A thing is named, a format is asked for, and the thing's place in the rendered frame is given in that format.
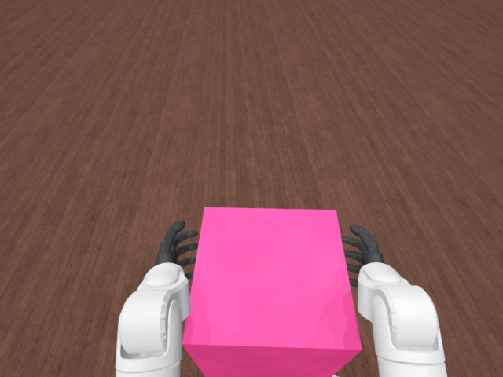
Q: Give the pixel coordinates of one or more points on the robot right forearm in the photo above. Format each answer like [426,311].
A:
[406,330]

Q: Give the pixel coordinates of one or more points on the robot left forearm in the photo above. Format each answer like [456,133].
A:
[149,340]

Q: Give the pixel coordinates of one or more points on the left robot hand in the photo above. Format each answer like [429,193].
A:
[169,251]

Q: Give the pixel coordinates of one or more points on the right robot hand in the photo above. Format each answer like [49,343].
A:
[368,247]

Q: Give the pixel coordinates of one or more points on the carton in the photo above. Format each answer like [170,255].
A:
[270,296]

